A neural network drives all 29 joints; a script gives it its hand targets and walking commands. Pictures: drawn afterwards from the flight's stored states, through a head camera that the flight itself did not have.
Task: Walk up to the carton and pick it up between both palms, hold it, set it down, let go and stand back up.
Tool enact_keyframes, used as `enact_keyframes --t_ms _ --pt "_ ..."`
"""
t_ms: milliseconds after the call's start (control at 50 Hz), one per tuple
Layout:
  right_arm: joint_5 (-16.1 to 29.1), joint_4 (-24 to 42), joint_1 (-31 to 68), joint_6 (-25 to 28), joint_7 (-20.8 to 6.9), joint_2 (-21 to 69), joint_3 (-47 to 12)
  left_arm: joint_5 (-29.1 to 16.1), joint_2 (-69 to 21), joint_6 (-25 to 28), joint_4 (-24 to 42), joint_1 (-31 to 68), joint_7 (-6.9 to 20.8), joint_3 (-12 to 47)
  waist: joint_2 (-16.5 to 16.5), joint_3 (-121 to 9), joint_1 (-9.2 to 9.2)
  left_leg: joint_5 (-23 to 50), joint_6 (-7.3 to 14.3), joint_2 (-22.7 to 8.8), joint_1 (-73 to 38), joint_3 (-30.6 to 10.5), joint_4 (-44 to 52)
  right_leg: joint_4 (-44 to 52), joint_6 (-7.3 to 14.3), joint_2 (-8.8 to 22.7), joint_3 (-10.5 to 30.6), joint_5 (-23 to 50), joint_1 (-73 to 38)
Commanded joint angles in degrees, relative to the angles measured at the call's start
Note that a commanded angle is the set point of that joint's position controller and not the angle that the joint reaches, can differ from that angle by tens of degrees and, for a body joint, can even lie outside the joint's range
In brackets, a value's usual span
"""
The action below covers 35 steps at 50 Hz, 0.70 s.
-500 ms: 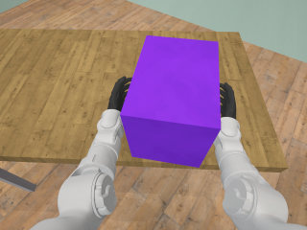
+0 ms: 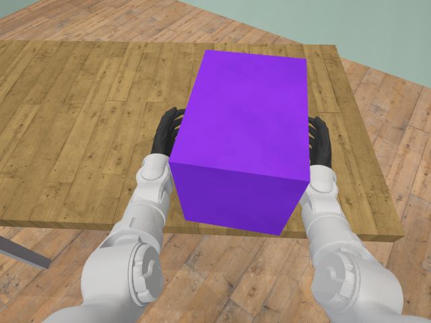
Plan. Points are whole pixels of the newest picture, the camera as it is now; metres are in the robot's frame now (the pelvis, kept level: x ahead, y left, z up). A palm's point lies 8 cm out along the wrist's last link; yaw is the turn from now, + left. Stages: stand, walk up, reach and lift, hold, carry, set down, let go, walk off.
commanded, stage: reach and lift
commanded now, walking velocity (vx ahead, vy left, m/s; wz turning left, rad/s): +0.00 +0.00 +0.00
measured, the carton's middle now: (242, 143) +0.46 -0.02 +0.03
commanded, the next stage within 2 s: none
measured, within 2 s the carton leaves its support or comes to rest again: leaves its support in 0.56 s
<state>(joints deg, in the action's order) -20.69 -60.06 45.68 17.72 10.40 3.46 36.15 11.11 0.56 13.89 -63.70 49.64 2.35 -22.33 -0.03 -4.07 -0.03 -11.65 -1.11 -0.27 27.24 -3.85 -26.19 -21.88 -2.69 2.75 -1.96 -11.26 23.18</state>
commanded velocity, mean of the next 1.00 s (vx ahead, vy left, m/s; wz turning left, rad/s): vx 0.00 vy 0.00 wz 0.00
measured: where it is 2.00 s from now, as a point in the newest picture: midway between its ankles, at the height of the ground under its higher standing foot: outside the picture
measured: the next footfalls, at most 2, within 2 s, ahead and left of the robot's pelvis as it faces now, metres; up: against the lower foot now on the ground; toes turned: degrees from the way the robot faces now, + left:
none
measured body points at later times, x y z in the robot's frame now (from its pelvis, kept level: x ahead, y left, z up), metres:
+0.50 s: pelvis +0.00 +0.00 +0.00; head +0.07 +0.01 +0.44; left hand +0.44 +0.13 +0.06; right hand +0.42 -0.16 +0.05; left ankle +0.00 +0.12 -0.74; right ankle -0.02 -0.15 -0.74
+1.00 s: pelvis -0.02 +0.00 +0.00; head +0.05 +0.02 +0.45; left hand +0.42 +0.13 +0.07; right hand +0.40 -0.16 +0.06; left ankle +0.00 +0.12 -0.74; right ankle -0.02 -0.15 -0.74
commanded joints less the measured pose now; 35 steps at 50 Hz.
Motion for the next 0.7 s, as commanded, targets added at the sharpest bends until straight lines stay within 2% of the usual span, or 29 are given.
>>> enact_keyframes --t_ms 0,20,40,60,100,120,160,180,200,220,240,260,280,300,320,360,380,400,420,440,460,500,520,540,560,600,640,660,680 --pt "-8.4 0.6 22.9 2.9 -9.8 35.6 -16.8 9.5 -28.9 2.4 -1.2 27.8 4.6 11.2 0.4 -36.9 6.71 31.2 -3.4 0.5 -21.8 8.4 1.0 1.5 0.7 -5.7 -5.3 34.1 -19.4" --pt "-9.3 1.4 24.5 3.3 -9.7 36.3 -16.9 9.3 -28.7 2.6 -2.3 28.0 4.7 10.9 0.9 -38.1 5.57 30.9 -3.3 0.8 -20.1 8.9 1.0 1.2 0.6 -5.2 -4.8 35.6 -19.9" --pt "-8.1 2.9 24.9 3.6 -9.9 36.6 -18.2 9.7 -28.7 2.4 -1.0 27.6 4.6 11.1 -0.7 -37.5 5.0 31.4 -3.5 0.9 -20.1 8.8 0.8 0.7 0.5 -5.6 -4.8 35.1 -20.1" --pt "-8.5 0.8 23.1 3.7 -9.5 36.9 -17.7 9.5 -30.1 2.3 -1.8 27.1 4.6 12.3 -0.4 -36.8 6.87 32.2 -3.7 0.6 -21.0 8.3 0.7 0.7 0.4 -5.6 -5.2 35.9 -18.8" --pt "-8.6 0.8 22.6 3.0 -9.3 37.2 -18.6 9.4 -29.1 2.1 -2.4 26.7 5.1 11.0 0.9 -36.5 5.7 30.0 -3.4 1.1 -19.7 9.4 1.1 0.9 0.3 -5.2 -4.5 36.9 -21.6" --pt "-9.3 0.8 24.2 3.6 -9.2 36.3 -17.5 9.2 -29.2 2.3 -3.2 27.9 4.9 11.6 1.0 -37.8 6.56 30.0 -3.6 0.7 -19.8 8.6 1.1 1.3 0.8 -5.5 -5.3 34.8 -21.0" --pt "-8.4 1.4 23.6 3.9 -9.5 37.7 -19.1 10.2 -30.0 2.6 -2.5 26.4 4.7 10.7 0.4 -37.8 5.58 31.1 -3.6 0.7 -20.2 8.4 0.9 0.8 0.4 -5.6 -4.7 35.8 -20.3" --pt "-8.5 -0.5 24.0 3.9 -9.5 36.3 -18.5 9.6 -29.6 2.9 -2.3 27.0 4.5 11.2 -0.2 -37.1 6.62 33.0 -3.8 0.1 -20.4 7.7 0.8 0.9 0.4 -5.5 -4.9 35.0 -18.8" --pt "-7.9 -0.2 23.6 3.8 -9.5 36.1 -18.4 9.8 -29.4 2.6 -3.1 26.7 4.7 11.5 0.2 -35.6 6.34 33.2 -3.5 0.4 -20.9 8.1 0.5 0.9 0.4 -5.6 -4.9 35.3 -19.1" --pt "-7.8 -0.5 23.7 4.0 -9.4 36.1 -17.8 9.8 -30.8 2.3 -3.1 26.2 4.9 11.6 -1.1 -36.4 6.54 32.8 -3.7 0.5 -20.8 8.3 0.7 1.5 0.7 -5.9 -5.3 35.0 -18.9" --pt "-7.9 1.1 25.3 4.1 -9.2 36.0 -17.9 8.7 -29.9 2.5 -2.4 27.9 4.8 12.0 0.4 -38.3 6.89 31.1 -3.4 0.5 -20.1 8.5 0.7 1.2 0.6 -5.5 -5.3 35.3 -19.3" --pt "-9.5 -1.3 23.9 3.9 -9.2 36.1 -17.1 10.6 -28.9 2.7 -3.5 28.2 4.9 9.9 0.7 -36.0 6.3 30.2 -3.3 0.8 -19.5 9.0 1.4 1.5 0.6 -5.1 -5.2 34.4 -19.7" --pt "-8.6 -1.6 23.7 4.0 -9.1 36.2 -17.6 10.2 -29.5 2.7 -3.2 26.9 4.9 10.6 -0.6 -35.9 6.26 31.8 -3.6 0.2 -19.6 8.1 1.1 0.8 0.5 -5.4 -4.9 34.5 -18.5" --pt "-8.8 0.7 25.9 5.0 -9.2 36.3 -17.7 8.4 -30.8 3.4 -1.2 28.5 4.6 12.8 0.5 -39.7 6.51 33.6 -3.7 0.3 -20.1 8.4 0.4 0.9 0.5 -5.8 -5.6 34.8 -18.3" --pt "-8.4 -0.3 24.9 4.7 -9.2 36.6 -18.2 9.7 -29.4 3.6 -2.6 27.7 4.6 11.4 0.3 -37.9 5.5 33.4 -3.6 0.4 -20.1 8.6 0.2 1.0 0.7 -5.5 -5.1 35.5 -18.7" --pt "-8.3 -0.4 25.4 6.1 -9.1 37.3 -19.6 8.4 -30.4 4.7 -1.4 28.5 4.1 12.4 1.4 -41.0 5.98 36.1 -4.0 0.4 -19.9 8.1 -0.2 0.2 0.2 -5.7 -4.9 39.1 -20.0" --pt "-8.8 -0.5 25.0 6.2 -9.0 37.0 -20.5 8.5 -29.8 5.4 -1.5 29.7 4.2 12.4 0.7 -40.5 5.37 34.3 -3.7 0.6 -18.3 8.4 -0.1 -0.1 0.2 -5.5 -4.7 39.3 -20.1" --pt "-8.0 0.2 26.1 7.2 -8.9 37.7 -20.2 9.0 -30.9 5.6 -1.1 28.4 3.9 13.3 -0.4 -42.0 5.6 36.9 -3.9 0.4 -19.1 8.2 -1.0 -0.6 0.0 -5.6 -4.3 41.4 -20.4" --pt "-8.2 0.6 27.1 8.5 -8.9 37.0 -20.7 8.7 -31.2 6.0 -0.5 29.5 3.6 13.6 0.4 -42.8 6.21 38.1 -4.4 -0.2 -21.5 7.7 -1.1 0.3 0.3 -5.8 -4.8 38.9 -19.4" --pt "-8.1 1.2 28.1 9.3 -9.1 36.7 -20.7 9.2 -31.3 6.3 -0.7 29.3 3.3 12.9 -0.5 -42.8 5.03 39.3 -4.6 -0.2 -22.4 7.6 -1.4 0.2 0.1 -5.9 -4.9 38.5 -18.3" --pt "-8.4 -1.5 27.0 9.4 -8.9 36.3 -20.5 9.2 -31.2 6.8 -0.3 30.5 3.5 13.4 0.9 -40.9 5.57 38.8 -4.1 -0.3 -21.8 7.6 -1.2 0.4 0.6 -6.1 -5.3 38.1 -18.4" --pt "-9.2 -1.9 28.0 11.1 -8.9 35.7 -19.8 10.2 -31.2 7.4 0.5 31.5 3.2 13.3 -0.9 -41.5 6.11 39.7 -4.8 -0.7 -23.0 7.5 -1.1 0.7 0.6 -6.0 -5.7 35.8 -17.3" --pt "-10.3 -4.5 26.4 11.2 -8.7 34.1 -19.0 10.6 -29.9 7.6 -0.2 31.6 3.0 12.4 0.9 -38.7 5.87 40.3 -4.3 -0.8 -22.9 7.9 -0.9 1.5 0.6 -6.5 -5.8 33.5 -16.7" --pt "-9.2 -1.9 29.9 12.9 -8.8 34.2 -18.6 9.4 -31.0 8.6 1.3 33.2 2.6 14.0 -0.6 -43.2 5.48 42.9 -4.9 -1.5 -23.8 7.4 -1.9 1.0 1.1 -6.3 -5.9 36.0 -14.8" --pt "-9.7 -1.1 31.4 14.4 -8.7 33.4 -18.0 8.7 -31.8 9.4 1.6 34.1 2.4 14.9 -1.7 -44.8 6.4 42.3 -5.2 -1.5 -24.0 7.5 -2.0 1.0 1.2 -6.6 -6.5 34.1 -14.0" --pt "-10.2 -2.3 31.4 15.7 -8.5 33.8 -18.9 8.9 -31.1 10.8 1.7 34.2 2.1 14.8 0.3 -44.6 5.71 42.8 -4.7 -1.0 -23.9 7.8 -1.9 1.1 0.8 -6.8 -5.8 36.2 -15.0" --pt "-10.8 -2.0 32.5 17.4 -8.5 32.4 -20.1 10.1 -31.4 11.7 1.0 34.5 1.8 13.9 -0.4 -43.9 4.58 41.1 -4.5 -1.0 -22.2 7.9 -1.4 1.0 0.8 -6.5 -5.5 36.4 -16.1" --pt "-10.7 -1.7 33.4 18.2 -8.6 32.0 -20.3 9.9 -31.3 12.7 2.5 36.2 1.5 15.0 -1.8 -46.3 5.32 39.5 -4.5 -1.2 -23.2 7.9 -1.4 1.6 1.1 -6.6 -5.5 34.1 -14.6" --pt "-11.9 -2.6 34.1 18.2 -8.7 31.3 -19.5 11.1 -29.6 12.9 0.4 36.2 1.7 12.5 1.1 -43.2 3.51 37.8 -3.6 -0.8 -21.4 8.8 -0.6 1.7 1.0 -6.7 -5.4 33.0 -15.2"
